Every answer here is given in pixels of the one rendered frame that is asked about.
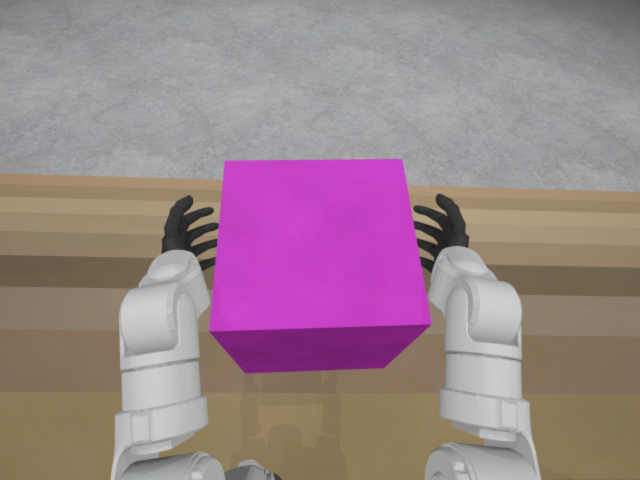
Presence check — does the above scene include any carton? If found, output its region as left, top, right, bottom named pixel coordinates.
left=209, top=159, right=432, bottom=373

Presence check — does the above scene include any robot left upper arm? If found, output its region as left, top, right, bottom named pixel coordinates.
left=119, top=452, right=225, bottom=480

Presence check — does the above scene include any robot right forearm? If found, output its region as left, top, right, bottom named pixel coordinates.
left=428, top=246, right=541, bottom=480

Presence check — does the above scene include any left robot hand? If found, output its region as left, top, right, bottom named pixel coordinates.
left=161, top=195, right=219, bottom=271

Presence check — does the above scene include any robot right upper arm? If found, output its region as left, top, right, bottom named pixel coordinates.
left=424, top=442, right=538, bottom=480

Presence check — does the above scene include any left robot shin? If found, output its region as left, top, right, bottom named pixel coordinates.
left=238, top=460, right=264, bottom=470

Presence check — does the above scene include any robot left forearm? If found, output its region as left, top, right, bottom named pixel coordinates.
left=111, top=250, right=211, bottom=480

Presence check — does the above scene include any right robot hand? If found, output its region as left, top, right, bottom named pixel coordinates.
left=413, top=194, right=469, bottom=273

